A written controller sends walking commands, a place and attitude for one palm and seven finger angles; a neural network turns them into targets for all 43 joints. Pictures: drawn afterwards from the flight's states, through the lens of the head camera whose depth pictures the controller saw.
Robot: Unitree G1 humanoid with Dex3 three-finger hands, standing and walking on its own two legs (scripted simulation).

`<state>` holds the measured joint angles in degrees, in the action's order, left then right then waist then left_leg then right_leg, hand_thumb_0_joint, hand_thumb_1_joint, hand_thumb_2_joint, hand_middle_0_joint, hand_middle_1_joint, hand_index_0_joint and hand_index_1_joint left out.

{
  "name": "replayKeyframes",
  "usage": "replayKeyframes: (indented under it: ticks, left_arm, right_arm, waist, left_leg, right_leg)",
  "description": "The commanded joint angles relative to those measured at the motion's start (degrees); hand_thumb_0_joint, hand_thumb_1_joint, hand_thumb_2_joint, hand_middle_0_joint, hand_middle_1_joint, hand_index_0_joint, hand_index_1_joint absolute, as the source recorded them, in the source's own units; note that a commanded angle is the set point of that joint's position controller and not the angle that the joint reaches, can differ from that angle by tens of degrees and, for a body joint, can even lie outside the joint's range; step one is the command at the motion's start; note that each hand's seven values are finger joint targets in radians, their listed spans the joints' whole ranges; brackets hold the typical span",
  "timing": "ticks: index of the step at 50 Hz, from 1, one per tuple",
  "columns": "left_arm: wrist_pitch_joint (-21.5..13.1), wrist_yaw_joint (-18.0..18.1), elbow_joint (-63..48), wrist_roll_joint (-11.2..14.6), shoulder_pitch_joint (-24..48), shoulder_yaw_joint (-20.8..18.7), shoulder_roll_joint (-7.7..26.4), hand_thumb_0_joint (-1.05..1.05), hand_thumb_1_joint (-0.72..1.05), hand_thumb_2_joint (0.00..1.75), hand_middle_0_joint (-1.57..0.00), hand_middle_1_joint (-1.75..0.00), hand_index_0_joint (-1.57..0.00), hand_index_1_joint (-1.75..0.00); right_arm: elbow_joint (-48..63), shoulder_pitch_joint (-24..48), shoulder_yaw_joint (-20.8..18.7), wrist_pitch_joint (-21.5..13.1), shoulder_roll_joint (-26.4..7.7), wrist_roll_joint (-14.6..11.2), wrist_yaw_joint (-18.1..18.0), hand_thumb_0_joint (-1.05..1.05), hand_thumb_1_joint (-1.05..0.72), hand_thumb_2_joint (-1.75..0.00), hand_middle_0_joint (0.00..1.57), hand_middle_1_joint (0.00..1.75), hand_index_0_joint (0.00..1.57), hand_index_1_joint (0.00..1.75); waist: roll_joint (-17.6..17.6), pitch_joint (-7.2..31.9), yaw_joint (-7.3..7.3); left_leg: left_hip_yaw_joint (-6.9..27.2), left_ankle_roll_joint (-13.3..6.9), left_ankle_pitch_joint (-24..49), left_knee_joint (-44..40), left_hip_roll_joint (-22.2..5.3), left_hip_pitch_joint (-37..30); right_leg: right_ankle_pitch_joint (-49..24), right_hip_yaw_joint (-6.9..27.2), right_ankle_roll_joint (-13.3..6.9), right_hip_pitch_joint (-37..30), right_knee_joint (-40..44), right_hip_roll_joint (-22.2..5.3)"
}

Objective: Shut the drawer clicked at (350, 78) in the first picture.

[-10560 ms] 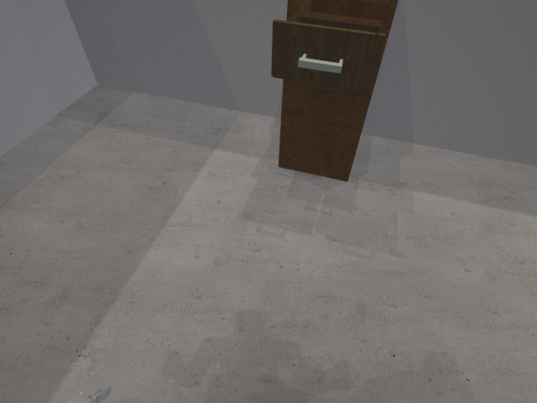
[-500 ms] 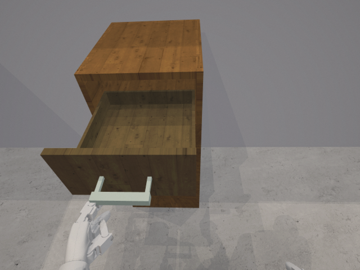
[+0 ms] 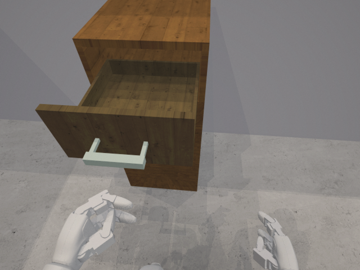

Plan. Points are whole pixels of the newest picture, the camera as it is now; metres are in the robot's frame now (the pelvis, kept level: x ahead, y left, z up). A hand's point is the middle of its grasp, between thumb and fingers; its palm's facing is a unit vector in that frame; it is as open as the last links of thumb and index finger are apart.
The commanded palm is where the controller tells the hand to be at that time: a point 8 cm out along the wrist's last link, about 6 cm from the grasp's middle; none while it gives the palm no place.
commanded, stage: raise the hand and make a fist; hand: left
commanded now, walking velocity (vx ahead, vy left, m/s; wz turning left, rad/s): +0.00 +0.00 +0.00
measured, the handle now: (117, 152) +0.36 +0.17 +0.07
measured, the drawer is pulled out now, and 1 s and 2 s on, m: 0.27 0.27 0.27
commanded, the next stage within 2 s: bring the fist close to the handle in 1.18 s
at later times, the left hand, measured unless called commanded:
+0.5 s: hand (83, 226) +0.17 +0.16 +0.14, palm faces +0.00 -1.00 -0.01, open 3.1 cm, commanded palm +0.12 +0.21 +0.14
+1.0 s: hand (89, 223) +0.17 +0.15 +0.16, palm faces -0.05 -1.00 -0.05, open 3.2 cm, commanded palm +0.12 +0.20 +0.17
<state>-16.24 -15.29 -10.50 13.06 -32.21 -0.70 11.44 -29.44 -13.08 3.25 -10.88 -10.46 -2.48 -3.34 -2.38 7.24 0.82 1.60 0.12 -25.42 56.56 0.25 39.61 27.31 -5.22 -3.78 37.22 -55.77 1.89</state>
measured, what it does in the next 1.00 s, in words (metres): stands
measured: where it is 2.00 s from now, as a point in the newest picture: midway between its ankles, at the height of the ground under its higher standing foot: outside the picture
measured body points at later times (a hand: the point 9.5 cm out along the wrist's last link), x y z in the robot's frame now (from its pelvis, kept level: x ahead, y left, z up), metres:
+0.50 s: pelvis +0.02 +0.03 +0.02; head +0.02 +0.02 +0.47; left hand +0.16 +0.22 +0.14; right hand +0.23 -0.19 -0.02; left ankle +0.03 +0.12 -0.68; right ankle +0.01 -0.08 -0.68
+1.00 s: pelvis +0.03 +0.03 +0.03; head +0.01 +0.01 +0.48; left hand +0.16 +0.20 +0.16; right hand +0.21 -0.19 -0.03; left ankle +0.03 +0.12 -0.68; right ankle +0.01 -0.08 -0.68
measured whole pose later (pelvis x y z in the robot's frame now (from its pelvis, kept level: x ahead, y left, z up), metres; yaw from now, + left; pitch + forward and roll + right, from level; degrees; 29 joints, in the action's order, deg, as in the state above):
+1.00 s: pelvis +0.03 +0.03 +0.03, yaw -1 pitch +2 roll -1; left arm -2.8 -6.4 -38.1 9.1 -47.1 3.2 10.3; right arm -27.8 -15.6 2.6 -11.9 -12.9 -3.5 -1.4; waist -3.2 6.3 0.9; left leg -0.1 -2.2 -24.3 46.9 1.4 25.0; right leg 25.1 -3.1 -1.4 22.5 -45.1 1.0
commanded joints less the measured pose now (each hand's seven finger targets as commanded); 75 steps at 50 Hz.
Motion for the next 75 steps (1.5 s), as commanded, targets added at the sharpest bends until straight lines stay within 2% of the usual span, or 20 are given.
replayKeyframes:
  ticks: [1,4,8,12,15,17,20,26,32,36,44,51,56,61,64,66,67,70,73,75]
  left_arm:
    - [-4.19,5.82,-14.92,2.90,-2.33,-10.55,5.38,0.00,0.90,0.90,-0.94,-1.10,-0.94,-1.10]
    - [-5.81,6.77,-16.53,1.96,-6.89,-9.34,4.83,0.00,0.90,0.90,-1.00,-1.17,-1.00,-1.17]
    - [-6.89,3.91,-18.70,1.10,-8.22,-3.45,2.53,0.00,0.90,0.90,-1.08,-1.25,-1.08,-1.25]
    - [-5.96,3.46,-21.30,1.08,-9.85,-4.39,4.52,0.00,0.90,0.90,-1.16,-1.34,-1.16,-1.34]
    - [-5.44,5.62,-25.59,0.90,-13.28,-5.77,4.49,0.00,0.90,0.90,-1.22,-1.40,-1.22,-1.40]
    - [-4.80,7.52,-27.36,-0.04,-14.11,-5.35,4.02,0.00,0.90,0.90,-1.26,-1.45,-1.26,-1.45]
    - [-3.73,8.45,-32.38,-0.78,-14.50,0.82,-0.28,0.00,0.90,0.90,-1.32,-1.51,-1.32,-1.51]
    - [0.95,8.06,-34.57,-3.79,-13.96,5.29,-0.16,0.00,0.90,0.90,-1.40,-1.60,-1.40,-1.60]
    - [4.96,9.97,-39.08,-4.48,-11.90,2.14,2.56,0.00,0.90,0.90,-1.40,-1.60,-1.40,-1.60]
    - [5.91,10.22,-42.87,-3.18,-11.17,3.97,0.34,0.00,0.90,0.90,-1.40,-1.60,-1.40,-1.60]
    - [10.11,8.79,-37.98,-3.50,-16.55,1.89,1.53,0.00,0.90,0.90,-1.40,-1.60,-1.40,-1.60]
    - [6.32,10.07,-42.86,-2.15,-16.52,-0.91,3.05,0.00,0.90,0.90,-1.40,-1.60,-1.40,-1.60]
    - [2.98,9.32,-39.32,-1.30,-14.43,0.25,1.84,0.00,0.90,0.90,-1.40,-1.60,-1.40,-1.60]
    - [4.29,7.21,-36.02,-1.60,-13.15,-0.03,3.07,0.00,0.90,0.90,-1.40,-1.60,-1.40,-1.60]
    - [5.42,7.04,-35.56,-1.48,-13.79,-3.20,5.09,0.00,0.90,0.90,-1.40,-1.60,-1.40,-1.60]
    - [5.57,6.90,-32.86,-0.81,-12.90,-3.94,4.19,0.00,0.90,0.90,-1.40,-1.60,-1.40,-1.60]
    - [5.27,7.08,-32.16,-0.47,-11.97,-4.81,4.41,0.00,0.90,0.90,-1.40,-1.60,-1.40,-1.60]
    - [3.91,6.55,-29.98,0.73,-10.60,-3.79,2.59,0.00,0.90,0.90,-1.40,-1.60,-1.40,-1.60]
    - [1.88,6.13,-30.67,0.25,-8.67,-1.57,1.67,0.00,0.90,0.90,-1.40,-1.60,-1.40,-1.60]
    - [0.71,5.89,-30.41,-0.45,-7.70,-0.29,1.63,0.00,0.90,0.90,-1.40,-1.60,-1.40,-1.60]
  right_arm:
    - [9.69,6.32,-4.89,-3.61,-6.76,-0.19,-0.91,0.00,-0.90,-0.90,0.20,0.30,0.20,0.30]
    - [9.17,5.97,-5.15,-4.36,-6.89,0.06,-0.11,0.00,-0.90,-0.90,0.20,0.30,0.20,0.30]
    - [8.94,5.25,-5.40,-6.41,-8.02,-0.23,0.50,0.00,-0.90,-0.90,0.20,0.30,0.20,0.30]
    - [8.65,5.12,-5.79,-7.79,-8.58,-0.28,0.38,0.00,-0.90,-0.90,0.20,0.30,0.20,0.30]
    - [9.47,4.91,-6.10,-7.75,-8.02,-0.17,0.65,0.00,-0.90,-0.90,0.20,0.30,0.20,0.30]
    - [9.65,5.51,-5.87,-7.11,-7.85,-0.12,1.01,0.00,-0.90,-0.90,0.20,0.30,0.20,0.30]
    - [11.15,4.73,-5.38,-7.15,-7.58,-0.14,1.95,0.00,-0.90,-0.90,0.20,0.30,0.20,0.30]
    - [12.86,5.11,-4.40,-5.57,-8.16,-0.09,2.38,0.00,-0.90,-0.90,0.20,0.30,0.20,0.30]
    - [14.23,5.86,-3.28,-3.50,-7.69,-0.44,1.79,0.00,-0.90,-0.90,0.20,0.30,0.20,0.30]
    - [14.39,5.60,-2.54,-4.37,-7.19,-0.67,2.22,0.00,-0.90,-0.90,0.20,0.30,0.20,0.30]
    - [12.80,6.80,-2.98,-4.66,-7.47,-1.29,2.05,0.00,-0.90,-0.90,0.20,0.30,0.20,0.30]
    - [12.62,5.68,-3.34,-6.25,-6.89,-0.89,1.81,0.00,-0.90,-0.90,0.20,0.30,0.20,0.30]
    - [11.39,5.39,-3.43,-7.95,-7.75,-0.84,1.77,0.00,-0.90,-0.90,0.20,0.30,0.20,0.30]
    - [10.96,5.71,-3.57,-8.56,-8.09,-0.97,1.15,0.00,-0.90,-0.90,0.20,0.30,0.20,0.30]
    - [10.70,6.62,-3.50,-8.45,-7.45,-1.01,0.85,0.00,-0.90,-0.90,0.20,0.30,0.20,0.30]
    - [10.06,6.59,-3.34,-8.01,-7.28,-0.87,0.55,0.00,-0.90,-0.90,0.20,0.30,0.20,0.30]
    - [9.59,6.93,-3.43,-7.91,-7.34,-0.88,0.42,0.00,-0.90,-0.90,0.20,0.30,0.20,0.30]
    - [9.13,6.31,-3.30,-8.26,-7.61,-0.71,0.34,0.00,-0.90,-0.90,0.20,0.30,0.20,0.30]
    - [8.73,5.42,-3.47,-9.11,-8.07,-0.30,0.72,0.00,-0.90,-0.90,0.20,0.30,0.20,0.30]
    - [8.70,4.84,-3.72,-9.49,-8.28,-0.11,1.05,0.00,-0.90,-0.90,0.20,0.30,0.20,0.30]
  waist:
    - [4.45,4.57,1.13]
    - [2.89,4.88,1.11]
    - [2.97,3.77,-1.00]
    - [4.32,3.94,-0.71]
    - [2.51,6.18,0.93]
    - [0.02,4.87,1.32]
    - [-1.86,4.42,0.29]
    - [1.79,-0.77,-0.92]
    - [-0.28,0.29,0.59]
    - [-0.28,1.13,0.48]
    - [2.91,-3.00,0.90]
    - [1.44,0.72,1.23]
    - [0.65,-2.74,-0.06]
    - [3.06,-2.58,0.17]
    - [4.21,-1.10,1.19]
    - [5.87,-1.76,1.01]
    - [4.68,-2.14,1.08]
    - [5.20,-2.66,0.29]
    - [1.40,-0.86,-0.42]
    - [1.44,0.25,-0.84]
  left_leg:
    - [0.26,-1.89,8.12,-8.45,0.08,-3.70]
    - [-0.11,-1.96,10.11,-9.00,0.07,-5.09]
    - [-0.06,-2.44,10.18,-8.84,0.06,-6.66]
    - [0.55,-2.70,11.32,-10.17,-0.16,-8.63]
    - [0.30,-2.57,13.81,-11.80,-0.11,-10.90]
    - [0.30,-2.45,14.77,-12.67,-0.40,-12.24]
    - [1.20,-2.20,17.86,-13.22,-1.08,-14.85]
    - [2.58,-2.41,11.77,-15.20,-1.63,-13.11]
    - [3.31,-2.09,8.28,-17.64,-1.87,-14.96]
    - [3.50,-1.85,10.70,-18.15,-2.13,-16.71]
    - [1.65,-1.96,11.80,-19.09,-1.43,-15.13]
    - [0.92,-2.26,14.00,-17.66,-0.92,-17.39]
    - [0.85,-2.50,11.14,-16.66,-0.61,-16.25]
    - [0.43,-2.87,10.17,-16.48,-0.13,-15.62]
    - [0.12,-2.87,11.64,-16.53,0.03,-15.86]
    - [-0.29,-2.76,11.95,-16.26,0.22,-15.47]
    - [-0.23,-2.68,12.17,-16.25,0.23,-15.56]
    - [-0.30,-2.57,12.25,-15.68,0.35,-15.38]
    - [-0.32,-2.65,13.62,-15.14,0.56,-16.53]
    - [-0.17,-2.74,14.10,-14.62,0.58,-16.48]
  right_leg:
    - [-6.66,8.19,3.61,-9.22,15.43,-3.65]
    - [-10.86,7.13,3.80,-9.58,14.50,-3.55]
    - [-11.45,7.87,4.63,-8.34,15.83,-4.03]
    - [-11.36,5.75,3.76,-8.62,15.65,-3.16]
    - [-14.11,3.10,2.97,-10.08,13.60,-2.34]
    - [-14.34,1.74,2.62,-9.56,13.05,-1.93]
    - [-15.09,0.21,2.59,-8.22,11.94,-1.64]
    - [-10.31,0.02,2.75,-7.11,13.29,-1.46]
    - [-7.08,0.15,2.36,-9.16,14.59,-1.31]
    - [-8.98,-0.20,2.39,-10.48,14.99,-1.34]
    - [-12.15,0.47,2.54,-13.18,17.76,-1.65]
    - [-13.90,0.90,2.62,-13.86,17.93,-1.50]
    - [-11.27,1.91,2.72,-11.42,19.28,-1.60]
    - [-10.09,4.58,3.01,-13.01,21.69,-2.52]
    - [-12.26,5.36,3.16,-15.02,22.13,-2.88]
    - [-13.24,5.57,3.54,-15.05,22.50,-2.96]
    - [-13.69,5.58,3.44,-14.98,22.68,-2.88]
    - [-15.59,5.62,4.01,-14.04,22.44,-3.01]
    - [-17.81,5.19,3.84,-13.82,21.16,-3.05]
    - [-18.48,5.00,3.85,-13.42,20.24,-3.07]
